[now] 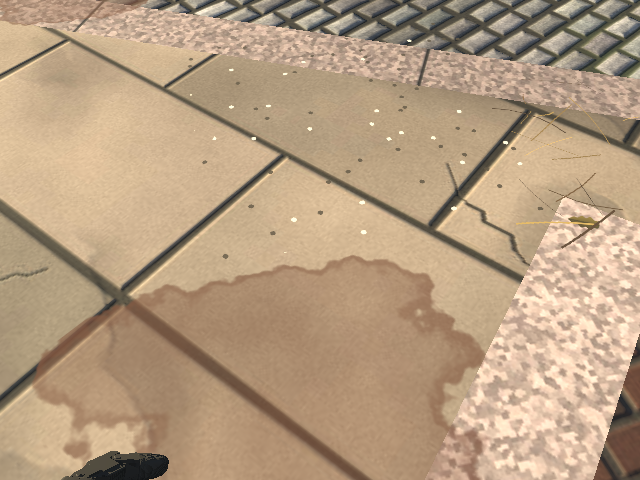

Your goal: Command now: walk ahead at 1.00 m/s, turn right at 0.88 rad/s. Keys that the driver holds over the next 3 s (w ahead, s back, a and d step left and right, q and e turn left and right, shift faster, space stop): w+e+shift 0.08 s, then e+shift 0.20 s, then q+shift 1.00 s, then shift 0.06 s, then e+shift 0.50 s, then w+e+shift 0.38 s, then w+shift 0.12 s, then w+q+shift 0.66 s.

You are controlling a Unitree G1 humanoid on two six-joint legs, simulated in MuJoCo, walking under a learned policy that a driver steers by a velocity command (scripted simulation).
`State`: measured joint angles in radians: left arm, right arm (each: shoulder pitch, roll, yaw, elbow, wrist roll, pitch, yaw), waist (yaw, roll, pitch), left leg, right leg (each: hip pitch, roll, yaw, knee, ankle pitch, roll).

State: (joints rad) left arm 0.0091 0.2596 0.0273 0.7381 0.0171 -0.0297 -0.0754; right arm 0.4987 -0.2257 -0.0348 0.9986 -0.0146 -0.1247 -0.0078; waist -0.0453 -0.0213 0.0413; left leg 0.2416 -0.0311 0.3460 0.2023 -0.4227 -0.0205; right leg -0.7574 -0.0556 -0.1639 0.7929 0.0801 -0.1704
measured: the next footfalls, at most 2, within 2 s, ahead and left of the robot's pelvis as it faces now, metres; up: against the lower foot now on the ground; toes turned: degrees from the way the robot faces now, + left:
right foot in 0.08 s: +0.27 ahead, -0.03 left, +0.00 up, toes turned -10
left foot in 0.46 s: +0.63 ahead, +0.00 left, +0.00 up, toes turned -26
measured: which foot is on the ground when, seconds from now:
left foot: down 0.00-0.08, up 0.10-0.44, down 0.46-0.88, up 0.90-1.00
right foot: up 0.00-0.06, down 0.08-0.46, up 0.48-0.84, down 0.86-1.00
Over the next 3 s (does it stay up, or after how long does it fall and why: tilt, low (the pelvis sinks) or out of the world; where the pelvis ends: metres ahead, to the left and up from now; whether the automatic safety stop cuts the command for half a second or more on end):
stays up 1.27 -0.13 0.01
